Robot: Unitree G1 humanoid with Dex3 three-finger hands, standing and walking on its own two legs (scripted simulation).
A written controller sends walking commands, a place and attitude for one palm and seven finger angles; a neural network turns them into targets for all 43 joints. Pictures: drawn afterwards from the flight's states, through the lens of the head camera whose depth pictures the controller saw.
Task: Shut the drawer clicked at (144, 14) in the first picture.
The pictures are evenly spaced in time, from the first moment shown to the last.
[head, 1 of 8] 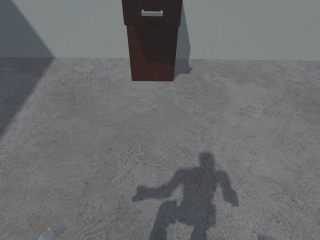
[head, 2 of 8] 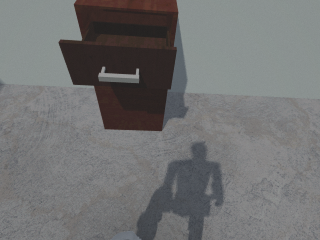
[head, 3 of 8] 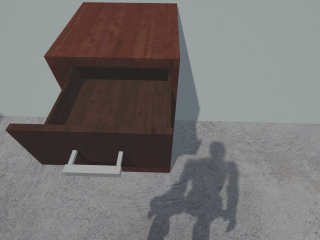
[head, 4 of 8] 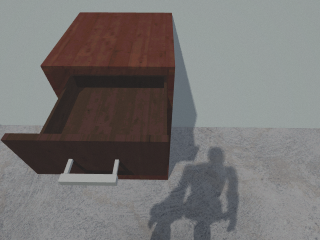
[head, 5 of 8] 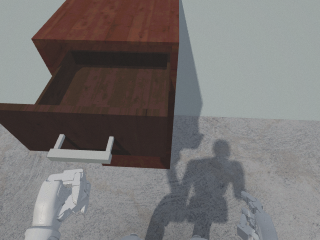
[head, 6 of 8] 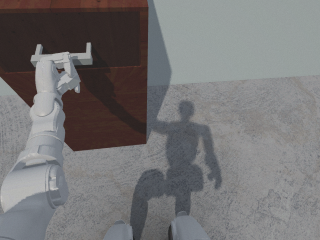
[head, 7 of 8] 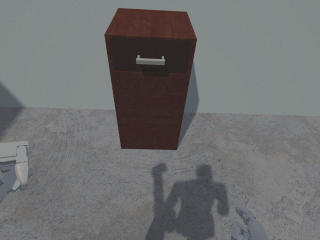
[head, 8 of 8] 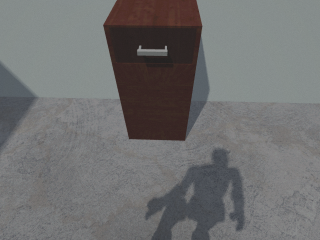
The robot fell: no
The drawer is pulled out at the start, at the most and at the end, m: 0.29 0.29 0.00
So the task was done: yes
